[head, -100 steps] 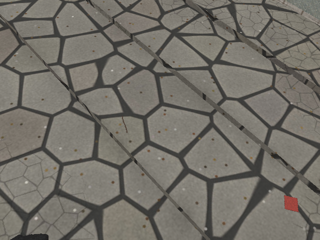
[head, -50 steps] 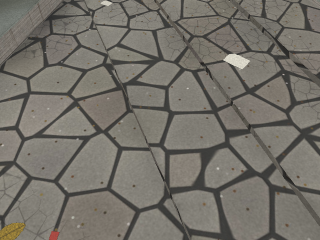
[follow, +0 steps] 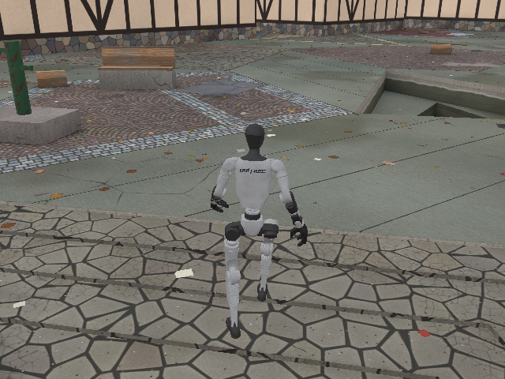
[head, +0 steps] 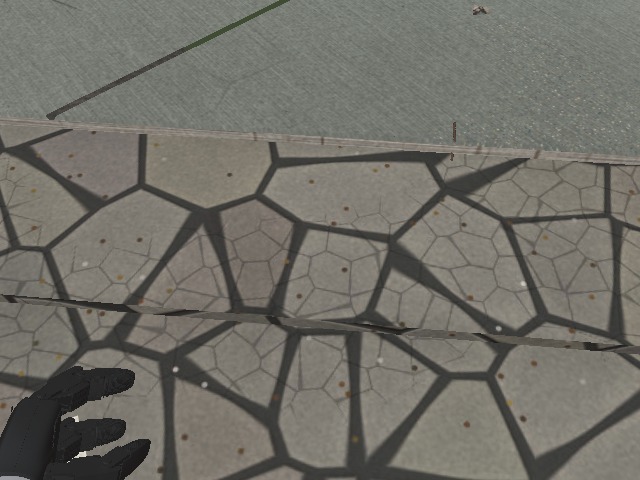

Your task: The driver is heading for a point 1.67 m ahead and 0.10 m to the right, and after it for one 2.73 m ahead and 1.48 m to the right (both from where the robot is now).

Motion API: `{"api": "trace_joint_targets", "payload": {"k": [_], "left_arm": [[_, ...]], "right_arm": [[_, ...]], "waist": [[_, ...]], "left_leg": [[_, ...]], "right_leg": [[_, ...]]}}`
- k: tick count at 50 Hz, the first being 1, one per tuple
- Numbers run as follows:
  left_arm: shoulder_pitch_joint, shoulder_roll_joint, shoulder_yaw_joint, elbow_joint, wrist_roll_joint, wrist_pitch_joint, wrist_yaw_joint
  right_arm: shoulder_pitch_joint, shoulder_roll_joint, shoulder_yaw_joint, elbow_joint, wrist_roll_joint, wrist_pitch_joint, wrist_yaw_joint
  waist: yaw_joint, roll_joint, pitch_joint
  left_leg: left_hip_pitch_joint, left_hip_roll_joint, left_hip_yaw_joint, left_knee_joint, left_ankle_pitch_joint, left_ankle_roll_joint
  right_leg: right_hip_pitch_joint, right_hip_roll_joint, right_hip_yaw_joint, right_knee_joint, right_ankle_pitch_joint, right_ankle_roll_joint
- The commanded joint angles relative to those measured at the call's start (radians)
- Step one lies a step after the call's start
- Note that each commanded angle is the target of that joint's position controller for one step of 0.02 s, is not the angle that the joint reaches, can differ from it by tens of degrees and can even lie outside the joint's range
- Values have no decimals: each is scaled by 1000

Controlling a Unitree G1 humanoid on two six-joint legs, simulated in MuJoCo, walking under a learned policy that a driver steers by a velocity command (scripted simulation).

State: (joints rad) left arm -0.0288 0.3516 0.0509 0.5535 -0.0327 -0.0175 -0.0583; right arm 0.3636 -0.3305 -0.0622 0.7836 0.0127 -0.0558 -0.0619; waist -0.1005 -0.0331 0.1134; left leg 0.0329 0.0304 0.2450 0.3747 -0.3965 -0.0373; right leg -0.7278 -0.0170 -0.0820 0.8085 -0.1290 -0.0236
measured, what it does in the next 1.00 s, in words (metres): climbs, turning right: right foot 0.04 m higher, then left foot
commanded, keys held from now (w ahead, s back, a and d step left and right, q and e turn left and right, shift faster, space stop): e+shift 0.06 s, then shift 0.94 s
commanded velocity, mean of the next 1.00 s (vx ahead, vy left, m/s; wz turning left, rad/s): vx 0.08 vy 0.00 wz -0.29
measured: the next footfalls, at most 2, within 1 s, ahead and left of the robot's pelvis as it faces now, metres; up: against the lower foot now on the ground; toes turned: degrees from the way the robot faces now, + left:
right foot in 0.02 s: +0.26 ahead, -0.06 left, +0.04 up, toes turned -4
left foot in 0.44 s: +0.33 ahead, +0.17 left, +0.04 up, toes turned -16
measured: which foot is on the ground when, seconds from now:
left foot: down 0.00-0.04, up 0.06-0.42, down 0.44-1.00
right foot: up 0.00-0.00, down 0.02-0.44, up 0.46-0.68, down 0.70-1.00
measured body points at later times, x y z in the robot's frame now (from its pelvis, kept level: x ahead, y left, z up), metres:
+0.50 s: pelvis +0.20 +0.07 +0.03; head +0.22 +0.08 +0.48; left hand +0.43 +0.28 -0.06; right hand +0.31 -0.21 -0.06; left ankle +0.29 +0.18 -0.69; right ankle +0.21 -0.05 -0.68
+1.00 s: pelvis +0.24 +0.07 +0.04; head +0.24 +0.06 +0.49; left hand +0.44 +0.27 -0.07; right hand +0.31 -0.20 -0.07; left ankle +0.29 +0.18 -0.69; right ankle +0.20 -0.05 -0.69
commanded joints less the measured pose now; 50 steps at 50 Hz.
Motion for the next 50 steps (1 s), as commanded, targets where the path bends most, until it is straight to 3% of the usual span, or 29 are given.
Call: {"api": "trace_joint_targets", "payload": {"k": [1,2,3,4,5,6,7,9,12,14,15,18,21,22,23,24,25,26,28,29,31,34,35,36,37,38,39,44,50], "left_arm": [[333,112,54,34,9,10,-3],[492,194,98,71,8,20,16],[423,296,118,15,32,17,42],[318,255,102,-65,61,6,44],[237,204,82,-95,51,-6,45],[212,166,70,-86,23,-15,42],[181,135,61,-75,6,-20,44],[146,93,44,-60,24,-19,52],[161,77,36,-29,29,-10,73],[132,77,34,-23,27,12,85],[140,75,35,-20,26,26,89],[150,62,29,-8,37,40,82],[141,12,11,10,22,37,72],[196,-37,-4,31,32,31,71],[303,-65,-9,51,48,30,73],[305,-21,5,32,34,27,80],[250,44,22,34,27,28,88],[206,61,33,39,22,37,92],[221,14,28,59,35,59,96],[214,-27,16,65,30,63,94],[175,-78,-2,66,27,52,88],[202,-61,4,95,27,39,81],[211,-22,7,86,49,33,80],[204,39,25,96,51,34,81],[210,10,24,103,46,34,79],[200,-25,14,103,48,33,80],[191,-33,11,106,51,33,81],[205,-34,10,125,43,22,90],[210,-38,8,146,42,15,96]], "right_arm": [[-201,-216,-55,-134,24,-23,-7],[-186,-152,-38,-158,25,-25,-2],[-102,-36,8,-209,-11,-29,22],[-73,-146,2,-188,-4,-42,46],[-140,-177,-3,-191,7,-44,56],[-167,-166,-1,-191,-4,-41,50],[-165,-140,3,-183,-13,-38,38],[-140,-139,0,-164,-12,-17,31],[-143,-70,17,-165,-20,4,25],[-158,-6,43,-175,-20,18,25],[-186,6,49,-178,-19,24,28],[-204,-24,38,-182,-12,37,40],[-202,-8,31,-191,-25,26,51],[-204,-15,29,-200,-44,20,53],[-222,-90,19,-227,-63,21,51],[-247,-104,11,-215,-73,23,51],[-269,-67,16,-221,-62,20,48],[-278,-38,22,-217,-50,22,43],[-292,-37,23,-210,-31,28,37],[-288,-44,17,-197,-25,39,33],[-244,-22,20,-172,-22,54,31],[-208,-30,13,-145,-6,64,32],[-183,9,30,-140,-14,45,38],[-162,9,29,-146,-22,28,47],[-207,-4,27,-149,-31,18,54],[-236,-3,26,-151,-34,16,60],[-241,10,28,-145,-35,17,61],[-210,17,26,-125,-31,29,56],[-208,21,22,-105,-28,34,48]], "waist": [[243,159,-233],[304,51,-319],[195,-336,-424],[210,-223,-627],[202,-99,-521],[163,42,-400],[121,103,-322],[79,51,-269],[72,32,-266],[61,12,-273],[81,-10,-277],[96,-73,-285],[67,-90,-231],[78,-54,-211],[143,164,-200],[159,339,-177],[127,284,-152],[113,211,-143],[117,171,-160],[115,152,-148],[78,185,-157],[81,189,-186],[98,165,-231],[64,54,-243],[87,16,-238],[96,17,-221],[95,15,-203],[87,-4,-151],[86,12,-140]], "left_leg": [[-208,175,-49,245,1223,61],[-398,122,-61,552,848,19],[-720,-115,-106,967,-133,-38],[-722,-103,-386,1121,-150,-3],[-742,-65,-410,1079,-82,11],[-728,-35,-393,1004,-60,10],[-707,0,-382,932,-52,-1],[-587,24,-356,861,-54,-15],[-552,18,-314,764,-19,-49],[-500,13,-282,579,53,-58],[-456,-1,-268,518,119,-60],[-373,-12,-273,445,188,-51],[-254,-17,-257,186,284,-3],[-208,36,-313,92,344,23],[-178,227,-514,33,523,101],[-282,344,-702,-73,446,256],[-318,321,-729,-94,304,288],[-312,277,-668,-76,256,264],[-292,232,-581,-49,283,232],[-310,177,-507,-47,241,210],[-272,129,-453,-31,214,205],[-222,121,-453,20,227,214],[-291,123,-457,24,301,166],[-313,75,-390,28,265,123],[-293,42,-339,47,212,92],[-295,28,-320,61,198,76],[-302,23,-311,65,202,73],[-290,2,-282,95,233,72],[-271,0,-278,104,259,63]], "right_leg": [[595,114,-47,-108,66,-75],[867,113,61,-149,147,-159],[1073,-180,623,-334,286,-392],[1116,-279,882,-423,79,-446],[982,-280,814,-451,61,-402],[849,-231,725,-444,120,-357],[736,-195,635,-423,236,-327],[551,-147,496,-426,439,-307],[430,-116,399,-415,570,-295],[375,-67,332,-408,481,-254],[351,-46,319,-411,397,-238],[327,-71,362,-400,141,-221],[310,-53,387,-318,-33,-147],[301,-2,365,-255,-155,-83],[247,115,267,-35,-426,-2],[208,105,207,42,-496,41],[224,49,218,123,-440,69],[213,35,210,158,-396,81],[231,9,193,163,-364,103],[273,8,170,64,-335,106],[335,20,131,-117,-305,104],[455,38,102,-413,-106,85],[581,-9,161,-389,31,54],[586,-28,177,-303,51,16],[545,-19,177,-299,7,-9],[532,-25,184,-309,-11,-17],[524,-25,188,-315,-15,-15],[475,-29,200,-328,-10,-9],[463,-23,200,-329,-3,-5]]}}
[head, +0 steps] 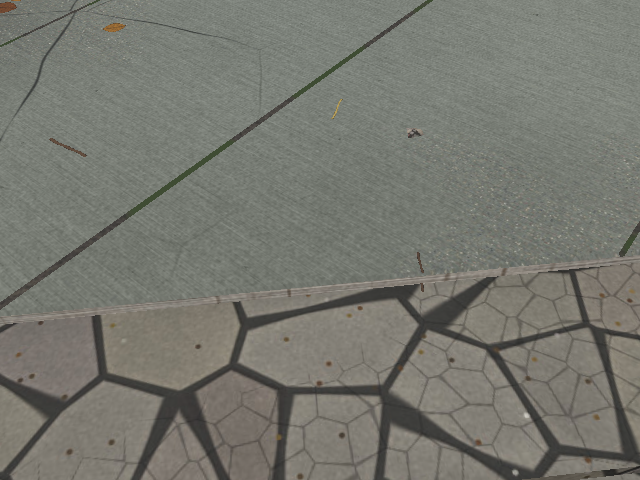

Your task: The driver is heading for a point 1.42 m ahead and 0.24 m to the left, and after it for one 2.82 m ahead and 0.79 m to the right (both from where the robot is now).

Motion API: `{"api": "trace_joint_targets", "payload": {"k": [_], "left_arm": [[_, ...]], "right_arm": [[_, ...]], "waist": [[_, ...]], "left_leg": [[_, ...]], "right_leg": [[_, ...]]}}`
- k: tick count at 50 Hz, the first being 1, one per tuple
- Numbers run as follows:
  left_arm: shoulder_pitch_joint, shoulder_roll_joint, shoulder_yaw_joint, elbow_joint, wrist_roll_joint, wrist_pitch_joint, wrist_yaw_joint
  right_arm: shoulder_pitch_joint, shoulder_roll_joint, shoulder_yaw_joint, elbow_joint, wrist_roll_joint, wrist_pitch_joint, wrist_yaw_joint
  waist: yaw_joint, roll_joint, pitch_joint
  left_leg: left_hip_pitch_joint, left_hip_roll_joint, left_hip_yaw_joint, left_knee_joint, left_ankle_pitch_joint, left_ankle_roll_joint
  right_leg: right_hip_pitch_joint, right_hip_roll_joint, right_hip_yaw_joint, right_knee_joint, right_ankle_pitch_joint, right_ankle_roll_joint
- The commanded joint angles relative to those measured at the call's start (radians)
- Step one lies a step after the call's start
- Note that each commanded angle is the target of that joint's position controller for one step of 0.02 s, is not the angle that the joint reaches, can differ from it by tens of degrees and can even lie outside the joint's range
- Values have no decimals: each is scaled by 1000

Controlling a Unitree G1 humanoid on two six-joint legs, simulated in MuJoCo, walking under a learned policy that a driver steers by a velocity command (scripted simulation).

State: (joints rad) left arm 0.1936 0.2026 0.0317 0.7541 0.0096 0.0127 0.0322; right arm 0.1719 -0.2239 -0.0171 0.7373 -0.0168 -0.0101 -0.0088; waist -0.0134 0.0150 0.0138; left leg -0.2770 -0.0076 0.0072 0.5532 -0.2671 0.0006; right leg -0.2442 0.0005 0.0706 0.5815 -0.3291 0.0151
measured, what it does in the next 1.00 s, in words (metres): walks ahead: right foot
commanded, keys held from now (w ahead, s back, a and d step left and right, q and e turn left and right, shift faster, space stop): shift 0.34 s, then w+shift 0.66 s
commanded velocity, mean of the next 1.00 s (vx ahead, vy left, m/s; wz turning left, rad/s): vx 0.44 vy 0.00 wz -0.01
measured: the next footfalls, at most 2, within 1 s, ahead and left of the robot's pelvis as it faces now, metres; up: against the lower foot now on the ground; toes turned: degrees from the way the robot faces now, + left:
right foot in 0.92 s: +0.39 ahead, -0.16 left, +0.02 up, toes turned -7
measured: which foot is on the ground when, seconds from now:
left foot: down 0.00-0.98, up 1.00-1.00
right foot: down 0.00-0.60, up 0.62-0.90, down 0.92-1.00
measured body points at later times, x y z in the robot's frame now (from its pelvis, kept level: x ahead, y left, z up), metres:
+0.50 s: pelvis +0.03 +0.00 +0.00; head +0.03 -0.01 +0.45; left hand +0.09 +0.26 -0.13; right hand +0.11 -0.26 -0.13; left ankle +0.01 +0.12 -0.73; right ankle -0.02 -0.13 -0.73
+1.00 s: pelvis +0.27 -0.05 -0.01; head +0.30 -0.06 +0.44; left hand +0.51 +0.17 -0.08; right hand +0.21 -0.30 -0.16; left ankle +0.04 +0.10 -0.68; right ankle +0.35 -0.15 -0.72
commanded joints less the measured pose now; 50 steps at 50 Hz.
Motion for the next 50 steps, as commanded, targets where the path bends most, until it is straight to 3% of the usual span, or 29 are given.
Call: {"api": "trace_joint_targets", "payload": {"k": [1,17,18,19,20,21,23,25,26,27,28,29,30,31,32,33,34,36,39,41,43,44,46,47,48,49,50], "left_arm": [[-11,110,26,-50,-1,-17,6],[17,96,27,61,-5,-19,16],[72,90,29,93,-10,-17,16],[99,117,39,103,-19,-17,13],[94,131,43,95,-28,-26,12],[83,123,40,84,-37,-46,9],[67,124,42,82,-34,-82,0],[97,111,38,100,-20,-104,-8],[98,133,44,102,-19,-109,-11],[74,155,50,93,-26,-112,-14],[36,153,49,77,-35,-112,-17],[-40,186,66,67,37,-84,-37],[-173,145,60,26,45,-77,-44],[-253,73,40,-44,20,-82,-49],[-264,72,32,-74,39,-89,-53],[-235,86,35,-64,34,-95,-63],[-189,100,37,-51,27,-100,-76],[-176,98,37,-64,37,-90,-92],[-231,98,28,-102,36,-69,-108],[-281,79,14,-127,28,-64,-115],[-288,73,8,-133,24,-56,-111],[-271,80,12,-130,26,-50,-102],[-160,112,30,-113,30,-51,-76],[27,158,51,-60,31,-59,-59],[217,206,78,7,42,-69,-42],[342,276,96,42,50,-74,-25],[386,301,92,40,41,-77,-26]], "right_arm": [[-17,-85,-24,-55,2,-11,-7],[8,-85,-33,37,9,-4,-25],[53,-79,-34,67,13,-1,-25],[72,-107,-45,78,25,1,-25],[71,-125,-50,71,34,-8,-22],[74,-133,-53,67,45,-26,-20],[50,-135,-58,58,53,-56,-17],[-13,-99,-54,31,50,-69,-11],[-13,-70,-49,27,50,-77,-8],[19,-55,-46,32,54,-85,-5],[68,-62,-47,47,56,-91,-7],[200,-101,-63,87,-19,-56,17],[427,-141,-87,165,-27,-44,17],[556,-220,-113,202,-31,-43,20],[427,-176,-87,168,-30,-44,25],[331,-153,-80,129,-28,-52,26],[295,-152,-79,113,-31,-61,26],[264,-132,-68,112,-27,-82,18],[277,-118,-64,133,-11,-104,9],[264,-133,-68,136,-5,-110,11],[281,-154,-70,152,-2,-110,16],[284,-162,-70,158,1,-108,18],[303,-197,-74,178,3,-102,18],[312,-206,-74,184,-2,-89,15],[310,-200,-69,181,0,-82,10],[295,-79,-40,153,-17,-81,15],[226,-41,-33,88,23,-97,23]], "waist": [[-1,-33,-42],[4,-20,-35],[9,-22,-78],[12,-20,-29],[9,-14,38],[10,0,75],[15,5,61],[28,-56,24],[19,-135,12],[-7,-199,16],[-37,-200,42],[-114,-183,18],[-238,-14,8],[-272,315,-1],[-170,225,87],[-113,80,103],[-79,16,69],[-33,18,64],[-23,68,122],[-22,73,127],[-22,88,118],[-10,92,109],[53,105,9],[137,40,-108],[206,-17,-224],[206,-201,-333],[216,-300,-394]], "left_leg": [[41,38,-40,-74,134,24],[59,41,-36,-87,156,24],[70,17,-14,-88,-81,33],[21,12,-25,-88,-358,51],[-47,39,-79,-103,-512,77],[-82,82,-148,-119,-552,105],[-117,111,-181,-162,-428,114],[-149,35,-64,-85,-257,67],[-146,-9,16,16,-160,45],[-119,-13,70,87,-86,42],[-54,7,65,70,-81,60],[156,-4,95,-55,-176,72],[472,28,0,-111,-224,105],[585,240,-456,-314,-536,206],[463,345,-675,-425,-574,253],[396,366,-638,-420,-515,270],[366,354,-578,-427,-480,266],[296,316,-458,-472,-411,240],[233,249,-271,-542,-200,202],[164,210,-153,-576,-47,176],[141,222,-81,-599,103,171],[175,237,-58,-551,301,173],[257,244,7,-287,886,155],[209,206,52,-4,1002,135],[-30,174,51,323,842,113],[-321,78,6,688,-93,105],[-490,-55,-117,890,-262,105]], "right_leg": [[-18,-39,46,-101,202,-44],[9,-21,27,-118,229,-38],[23,1,6,-128,-6,-50],[-28,8,12,-129,-296,-76],[-78,-19,42,-122,-434,-99],[-97,-51,63,-117,-421,-110],[-35,-78,68,-140,-249,-110],[61,-98,104,-226,-173,-127],[81,-141,178,-283,-209,-151],[61,-208,248,-330,-232,-178],[-19,-237,265,-328,-213,-191],[-119,-159,160,-274,-281,-178],[-357,-55,20,0,-125,-135],[-620,60,-127,367,-65,-85],[-742,-6,-17,482,-38,-102],[-743,-62,-8,540,47,-99],[-710,-81,-20,561,57,-98],[-665,-114,-25,544,51,-81],[-626,-117,-63,415,151,-53],[-469,-93,-105,228,211,-54],[-313,-67,-163,153,208,-84],[-273,-45,-191,147,169,-104],[-113,34,-227,118,89,-139],[132,92,-262,56,40,-156],[496,36,-204,42,52,-170],[750,-240,131,-9,-278,-194],[692,-393,646,-333,-586,-238]]}}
